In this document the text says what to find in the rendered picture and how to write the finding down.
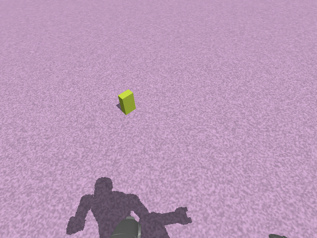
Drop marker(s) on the carton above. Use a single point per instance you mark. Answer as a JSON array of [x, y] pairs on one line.
[[127, 102]]

